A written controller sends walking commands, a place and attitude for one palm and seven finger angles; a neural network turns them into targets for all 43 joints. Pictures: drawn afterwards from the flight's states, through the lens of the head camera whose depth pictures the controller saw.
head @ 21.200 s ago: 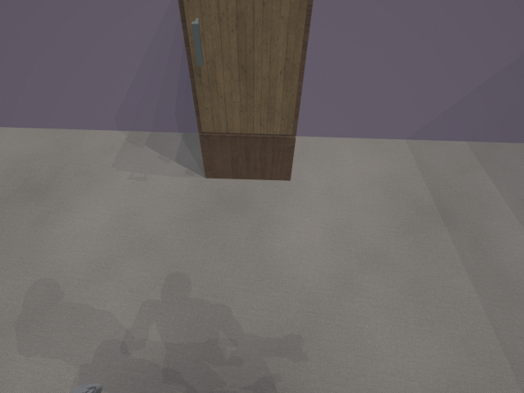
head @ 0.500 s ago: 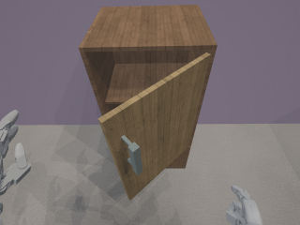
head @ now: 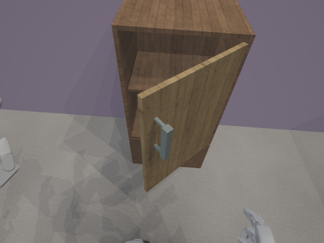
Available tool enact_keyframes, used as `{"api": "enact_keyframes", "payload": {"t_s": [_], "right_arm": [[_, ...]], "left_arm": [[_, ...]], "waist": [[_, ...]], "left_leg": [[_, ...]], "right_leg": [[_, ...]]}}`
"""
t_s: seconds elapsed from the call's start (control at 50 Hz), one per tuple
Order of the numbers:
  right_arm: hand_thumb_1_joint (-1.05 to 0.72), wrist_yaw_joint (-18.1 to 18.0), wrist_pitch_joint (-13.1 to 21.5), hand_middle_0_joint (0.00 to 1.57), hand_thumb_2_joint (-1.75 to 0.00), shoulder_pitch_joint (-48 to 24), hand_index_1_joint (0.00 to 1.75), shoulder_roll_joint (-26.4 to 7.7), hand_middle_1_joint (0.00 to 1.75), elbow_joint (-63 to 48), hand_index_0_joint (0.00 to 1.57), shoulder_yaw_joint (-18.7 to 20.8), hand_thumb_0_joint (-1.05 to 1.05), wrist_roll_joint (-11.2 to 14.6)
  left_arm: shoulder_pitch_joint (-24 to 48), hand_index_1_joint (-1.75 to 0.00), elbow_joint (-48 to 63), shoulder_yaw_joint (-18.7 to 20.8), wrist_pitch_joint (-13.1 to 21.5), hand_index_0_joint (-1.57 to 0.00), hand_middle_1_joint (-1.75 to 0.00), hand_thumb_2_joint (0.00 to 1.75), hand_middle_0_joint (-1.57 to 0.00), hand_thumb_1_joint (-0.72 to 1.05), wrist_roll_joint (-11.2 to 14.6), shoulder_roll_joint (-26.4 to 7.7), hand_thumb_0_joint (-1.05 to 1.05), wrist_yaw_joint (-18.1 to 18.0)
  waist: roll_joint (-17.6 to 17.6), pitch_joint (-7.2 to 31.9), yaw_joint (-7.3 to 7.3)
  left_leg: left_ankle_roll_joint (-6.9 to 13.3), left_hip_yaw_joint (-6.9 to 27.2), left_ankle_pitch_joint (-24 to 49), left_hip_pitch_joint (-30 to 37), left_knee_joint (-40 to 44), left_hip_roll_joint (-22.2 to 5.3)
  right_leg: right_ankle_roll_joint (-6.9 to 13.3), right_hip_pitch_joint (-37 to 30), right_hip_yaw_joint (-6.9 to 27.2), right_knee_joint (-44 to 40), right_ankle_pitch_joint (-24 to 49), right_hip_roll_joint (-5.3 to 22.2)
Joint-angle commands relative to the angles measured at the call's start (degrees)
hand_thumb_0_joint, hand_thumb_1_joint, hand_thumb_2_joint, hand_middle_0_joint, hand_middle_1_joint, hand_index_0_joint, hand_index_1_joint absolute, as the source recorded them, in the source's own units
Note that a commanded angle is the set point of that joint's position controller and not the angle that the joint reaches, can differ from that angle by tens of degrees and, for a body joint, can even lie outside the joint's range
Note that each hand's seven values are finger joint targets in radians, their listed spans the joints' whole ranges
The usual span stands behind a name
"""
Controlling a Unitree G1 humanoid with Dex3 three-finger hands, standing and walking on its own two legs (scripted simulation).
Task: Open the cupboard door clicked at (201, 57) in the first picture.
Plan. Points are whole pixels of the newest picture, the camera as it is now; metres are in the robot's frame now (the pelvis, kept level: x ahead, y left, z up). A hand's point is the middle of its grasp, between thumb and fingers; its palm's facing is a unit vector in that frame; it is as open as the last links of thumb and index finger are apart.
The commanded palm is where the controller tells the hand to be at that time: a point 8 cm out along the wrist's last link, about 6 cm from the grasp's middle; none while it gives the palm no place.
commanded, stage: step back with the hand held close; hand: left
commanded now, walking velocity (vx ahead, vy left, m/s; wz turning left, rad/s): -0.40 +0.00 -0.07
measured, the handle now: (161, 139) +0.40 +0.02 -0.01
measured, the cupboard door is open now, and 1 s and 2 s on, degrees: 43 43 43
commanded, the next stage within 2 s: stop stepping back and stand still in 0.40 s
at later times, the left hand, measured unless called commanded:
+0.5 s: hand out of the picture +0.12 +0.27 +0.18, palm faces +0.39 -0.80 -0.45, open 7.5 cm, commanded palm +0.07 +0.31 +0.18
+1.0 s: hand out of the picture +0.08 +0.26 +0.17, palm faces +0.31 -0.82 -0.48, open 7.5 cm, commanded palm +0.04 +0.30 +0.18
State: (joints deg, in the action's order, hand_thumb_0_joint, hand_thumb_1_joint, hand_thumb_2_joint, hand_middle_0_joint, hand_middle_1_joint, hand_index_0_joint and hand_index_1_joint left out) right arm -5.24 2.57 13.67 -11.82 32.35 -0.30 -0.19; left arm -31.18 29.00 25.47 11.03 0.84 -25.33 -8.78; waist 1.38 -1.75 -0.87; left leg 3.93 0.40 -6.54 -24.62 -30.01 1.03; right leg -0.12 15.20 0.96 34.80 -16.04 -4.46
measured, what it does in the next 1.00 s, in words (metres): walks backwards: left foot, then right foot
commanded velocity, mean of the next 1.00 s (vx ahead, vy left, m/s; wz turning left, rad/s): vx -0.11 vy -0.01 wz -0.04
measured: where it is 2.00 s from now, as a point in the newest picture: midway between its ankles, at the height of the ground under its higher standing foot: outside the picture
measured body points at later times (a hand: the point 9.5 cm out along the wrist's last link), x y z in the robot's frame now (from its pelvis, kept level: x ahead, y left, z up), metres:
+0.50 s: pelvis -0.09 +0.01 +0.00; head -0.07 +0.04 +0.44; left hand +0.10 +0.31 +0.20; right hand +0.11 -0.22 -0.07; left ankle +0.08 +0.08 -0.72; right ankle -0.11 -0.11 -0.73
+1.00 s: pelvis -0.14 +0.02 +0.00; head -0.16 +0.03 +0.45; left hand +0.05 +0.30 +0.20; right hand -0.03 -0.23 -0.09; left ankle -0.05 +0.11 -0.72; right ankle -0.22 -0.05 -0.73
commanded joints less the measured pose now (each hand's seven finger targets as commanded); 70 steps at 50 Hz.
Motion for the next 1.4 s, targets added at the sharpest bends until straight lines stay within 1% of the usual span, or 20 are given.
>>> {"api": "enact_keyframes", "payload": {"t_s": [0.0,0.1,0.2,0.28,0.38,0.42,0.46,0.52,0.56,0.58,0.62,0.68,0.8,0.92,1.04,1.12,1.2,1.28,1.3,1.38], "right_arm": [[-0.9,0.3,4.4,0.2,-0.9,-8.4,0.3,-8.1,0.3,-8.8,0.2,3.6,0.0,-0.4],[-0.9,0.7,4.5,0.2,-0.9,-7.0,0.3,-7.8,0.3,-5.4,0.2,4.2,0.0,0.9],[-0.9,-0.2,4.0,0.2,-0.9,-10.0,0.3,-7.6,0.3,-5.8,0.2,3.4,0.0,0.2],[-0.9,-0.1,3.6,0.2,-0.9,-11.9,0.3,-8.7,0.3,-7.0,0.2,4.2,0.0,-1.0],[-0.9,2.1,3.9,0.2,-0.9,-10.0,0.3,-6.7,0.3,-6.7,0.2,4.3,0.0,-0.2],[-0.9,2.7,3.4,0.2,-0.9,-7.7,0.3,-6.5,0.3,-5.6,0.2,3.9,0.0,-0.3],[-0.9,2.3,3.7,0.2,-0.9,-8.0,0.3,-7.5,0.3,-5.3,0.2,4.6,0.0,0.1],[-0.9,0.9,2.9,0.2,-0.9,-7.4,0.3,-5.8,0.3,-5.2,0.2,2.2,0.0,-0.4],[-0.9,-0.2,4.5,0.2,-0.9,-8.2,0.3,-8.9,0.3,-6.2,0.2,2.6,0.0,0.1],[-0.9,-0.5,5.9,0.2,-0.9,-7.1,0.3,-8.4,0.3,-6.0,0.2,3.2,0.0,0.1],[-0.9,0.1,7.4,0.2,-0.9,-5.9,0.3,-6.9,0.3,-5.7,0.2,2.9,0.0,-0.5],[-0.9,1.1,8.7,0.2,-0.9,-6.0,0.3,-6.2,0.3,-5.5,0.2,2.7,0.0,-0.5],[-0.9,0.9,7.4,0.2,-0.9,-5.4,0.3,-5.9,0.3,-4.8,0.2,1.7,0.0,-1.1],[-0.9,0.9,5.3,0.2,-0.9,-5.4,0.3,-7.0,0.3,-3.5,0.2,3.2,0.0,-0.2],[-0.9,0.1,6.6,0.2,-0.9,-6.2,0.3,-7.4,0.3,-3.1,0.2,2.1,0.0,0.3],[-0.9,0.2,7.6,0.2,-0.9,-6.1,0.3,-6.9,0.3,-3.7,0.2,1.5,0.0,-0.3],[-0.9,0.8,7.8,0.2,-0.9,-6.2,0.3,-6.4,0.3,-4.9,0.2,1.8,0.0,-0.5],[-0.9,1.5,6.8,0.2,-0.9,-4.8,0.3,-6.5,0.3,-4.7,0.2,2.7,0.0,0.1],[-0.9,5.8,8.1,0.2,-0.9,-7.8,0.3,-15.4,0.3,8.7,0.2,5.0,0.0,0.0],[-0.9,4.8,1.6,0.2,-0.9,-2.4,0.3,-11.1,0.3,8.9,0.2,3.8,0.0,-0.7]], "left_arm": [[-1.1,-0.3,12.9,7.6,4.2,-0.2,-0.3,0.9,-0.2,0.9,1.1,-8.5,0.0,-0.5],[3.0,-0.3,14.4,4.8,5.0,-0.2,-0.3,0.9,-0.2,0.9,2.4,-9.5,0.0,-1.2],[4.5,-0.3,13.5,5.9,5.2,-0.2,-0.3,0.9,-0.2,0.9,2.2,-10.9,0.0,-1.3],[3.5,-0.3,11.7,9.6,5.7,-0.2,-0.3,0.9,-0.2,0.9,2.1,-11.6,0.0,-0.6],[-0.9,-0.3,13.1,5.9,4.8,-0.2,-0.3,0.9,-0.2,0.9,3.8,-9.0,0.0,0.0],[1.3,-0.3,14.5,5.5,5.5,-0.2,-0.3,0.9,-0.2,0.9,3.0,-10.7,0.0,-0.8],[5.6,-0.3,14.7,4.5,4.5,-0.2,-0.3,0.9,-0.2,0.9,1.2,-11.8,0.0,-1.2],[5.7,-0.3,12.6,5.3,3.5,-0.2,-0.3,0.9,-0.2,0.9,1.0,-11.0,0.0,-1.3],[7.0,-0.3,14.5,6.5,4.1,-0.2,-0.3,0.9,-0.2,0.9,1.1,-11.5,0.0,-1.3],[7.9,-0.3,14.2,7.9,4.6,-0.2,-0.3,0.9,-0.2,0.9,1.1,-13.2,0.0,-1.6],[2.5,-0.3,12.7,7.3,4.5,-0.2,-0.3,0.9,-0.2,0.9,1.3,-9.7,0.0,-1.2],[0.9,-0.3,17.3,6.3,4.0,-0.2,-0.3,0.9,-0.2,0.9,1.0,-9.3,0.0,-1.8],[-5.2,-0.3,14.5,4.9,1.2,-0.2,-0.3,0.9,-0.2,0.9,1.3,-9.0,0.0,-1.9],[0.6,-0.3,8.5,4.9,0.3,-0.2,-0.3,0.9,-0.2,0.9,2.5,-8.6,0.0,-1.2],[10.9,-0.3,4.8,2.4,2.1,-0.2,-0.3,0.9,-0.2,0.9,1.0,-8.5,0.0,-1.1],[9.0,-0.3,9.0,3.6,3.8,-0.2,-0.3,0.9,-0.2,0.9,0.8,-9.1,0.0,-0.6],[0.2,-0.3,11.1,6.2,4.1,-0.2,-0.3,0.9,-0.2,0.9,1.3,-9.2,0.0,-0.9],[-3.4,-0.3,9.9,6.9,3.8,-0.2,-0.3,0.9,-0.2,0.9,2.1,-8.8,0.0,-1.1],[4.5,-0.3,-35.7,-18.4,-5.4,-0.2,-0.3,0.9,-0.2,0.9,-3.8,1.4,0.0,7.4],[10.9,-0.3,-44.3,-19.8,-10.1,-0.2,-0.3,0.9,-0.2,0.9,-2.9,3.5,0.0,8.6]], "waist": [[7.5,5.3,1.41],[-4.0,14.3,-0.42],[4.4,5.4,-0.13],[15.7,7.1,1.71],[8.8,12.8,1.67],[-3.4,10.9,0.09],[-12.1,6.3,0.38],[-3.2,1.3,-0.97],[13.4,4.2,1.24],[13.0,6.8,1.64],[15.5,9.4,0.76],[8.1,10.2,1.06],[11.3,7.2,0.13],[-9.2,4.0,-0.07],[0.0,-2.5,-0.11],[8.5,0.8,0.46],[6.2,4.4,1.03],[0.9,8.9,0.25],[0.1,6.9,-1.07],[-14.0,7.5,0.15]], "left_leg": [[1.9,12.9,-28.3,-10.7,16.7,-11.3],[-2.9,1.1,-0.2,21.5,-2.5,-4.6],[-3.2,6.0,-11.5,16.2,4.1,-6.7],[0.0,18.9,-37.7,-8.8,28.2,-17.5],[-4.1,3.5,-18.4,5.7,13.8,-11.2],[-6.3,-1.7,-9.9,16.9,-5.2,-4.2],[-6.5,-0.5,-14.3,16.0,-25.0,0.4],[-5.3,1.3,-12.1,9.2,-4.1,-1.9],[-1.7,11.6,-1.1,8.7,12.7,-11.4],[0.5,17.3,-2.9,8.6,15.2,-15.8],[1.6,24.5,-35.1,3.6,25.6,-18.1],[0.3,16.4,-31.4,5.4,24.0,-14.9],[-6.2,5.1,-22.8,4.4,20.1,-6.7],[-4.9,1.1,-7.5,11.6,-12.3,-2.7],[-1.7,1.2,-3.9,11.6,0.9,-4.2],[2.1,18.1,-6.8,10.1,13.4,-12.5],[-0.9,9.3,-11.8,5.7,13.1,-8.2],[-3.1,2.1,2.4,11.4,0.4,-4.6],[-2.2,3.0,14.0,6.5,-10.7,-6.5],[-1.0,4.4,9.6,6.8,-8.3,-5.3]], "right_leg": [[1.4,-11.7,2.1,-1.8,-0.9,0.4],[1.5,8.3,9.6,-13.4,15.4,8.1],[1.9,13.7,6.7,-13.7,-4.2,4.5],[1.3,-10.5,-0.1,6.7,-8.1,-3.8],[4.2,-1.7,1.8,-8.4,-10.2,2.3],[7.6,15.0,15.6,-22.6,-10.7,13.3],[10.3,25.9,19.2,-26.7,-12.6,20.6],[5.0,13.2,8.5,-12.9,9.1,12.7],[-0.2,7.0,2.0,-1.4,-0.3,2.4],[-0.4,3.5,1.3,3.4,-6.5,1.2],[-0.3,0.5,3.0,14.4,-12.7,-0.3],[0.3,-1.8,0.1,10.3,-10.4,0.0],[2.2,-12.5,-5.0,-15.4,-6.1,-0.1],[9.5,8.5,13.5,-23.8,-15.6,15.7],[3.9,3.0,7.4,-12.6,4.3,10.6],[0.1,0.4,0.1,-3.8,-2.0,3.5],[1.6,-8.1,1.0,-12.4,-1.2,4.8],[3.5,-6.5,8.8,-16.0,13.4,10.7],[4.2,-2.6,3.9,-4.9,33.7,15.4],[4.4,-2.4,3.5,-4.2,25.4,11.6]]}}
